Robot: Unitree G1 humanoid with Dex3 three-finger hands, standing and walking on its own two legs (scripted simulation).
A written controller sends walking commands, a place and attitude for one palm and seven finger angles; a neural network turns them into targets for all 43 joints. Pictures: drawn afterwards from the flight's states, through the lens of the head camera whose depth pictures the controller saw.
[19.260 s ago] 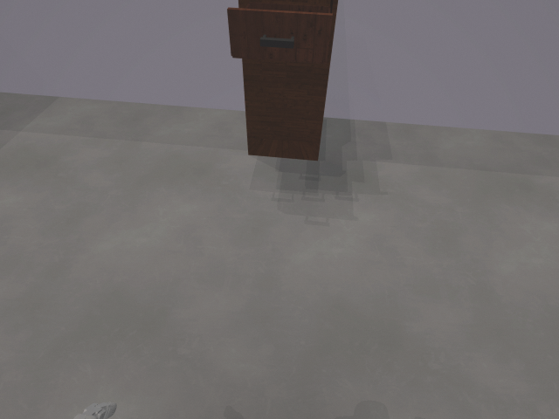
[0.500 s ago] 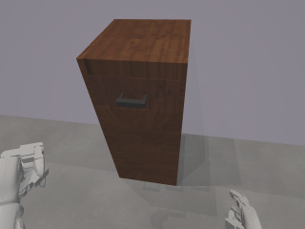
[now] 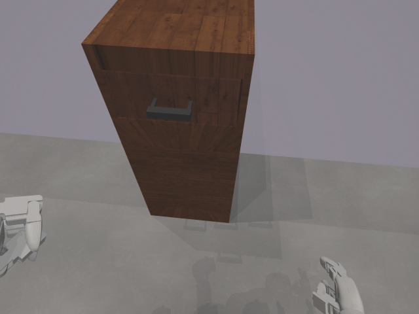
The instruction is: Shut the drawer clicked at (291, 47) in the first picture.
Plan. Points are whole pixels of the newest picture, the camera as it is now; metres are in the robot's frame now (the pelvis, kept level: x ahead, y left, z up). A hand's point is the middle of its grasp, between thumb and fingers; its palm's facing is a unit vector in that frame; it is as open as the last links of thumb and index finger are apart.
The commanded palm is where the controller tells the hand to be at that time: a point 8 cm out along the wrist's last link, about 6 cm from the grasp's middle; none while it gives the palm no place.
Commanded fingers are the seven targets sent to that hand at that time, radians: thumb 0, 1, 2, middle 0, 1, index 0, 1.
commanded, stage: step back with the hand held close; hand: left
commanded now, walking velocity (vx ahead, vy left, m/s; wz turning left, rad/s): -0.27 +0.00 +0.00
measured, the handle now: (170, 108) +0.61 +0.15 +0.01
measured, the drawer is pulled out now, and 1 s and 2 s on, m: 0.00 0.00 0.00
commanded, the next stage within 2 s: stop stepping back and stand still in 0.96 s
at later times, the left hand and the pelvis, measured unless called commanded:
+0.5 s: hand out of the picture +0.12 +0.26 +0.16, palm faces +0.38 -0.80 -0.46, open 3.3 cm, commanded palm +0.04 +0.30 +0.18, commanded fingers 0.00 0.90 0.90 -1.40 -1.60 -1.40 -1.60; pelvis -0.08 +0.01 -0.01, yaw +3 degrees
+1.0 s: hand out of the picture +0.03 +0.29 +0.17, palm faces +0.42 -0.81 -0.40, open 3.2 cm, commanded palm -0.04 +0.31 +0.18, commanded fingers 0.00 0.90 0.90 -1.40 -1.60 -1.40 -1.60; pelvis -0.16 +0.03 -0.01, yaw +3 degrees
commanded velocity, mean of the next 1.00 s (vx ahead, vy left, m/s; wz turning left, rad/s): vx -0.36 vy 0.00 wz -0.04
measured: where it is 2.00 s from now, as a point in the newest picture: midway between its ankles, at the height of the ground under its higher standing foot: outside the picture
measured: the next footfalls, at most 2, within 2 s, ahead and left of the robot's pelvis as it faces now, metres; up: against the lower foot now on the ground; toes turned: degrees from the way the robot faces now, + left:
right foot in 0.56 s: -0.11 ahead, -0.12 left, +0.00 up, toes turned +5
left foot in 0.94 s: -0.06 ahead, +0.11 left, +0.00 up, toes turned +1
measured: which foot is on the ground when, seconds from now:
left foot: down 0.00-0.82, up 0.84-0.92, down 0.94-1.00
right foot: down 0.00-0.42, up 0.44-0.54, down 0.56-0.96, up 0.98-1.00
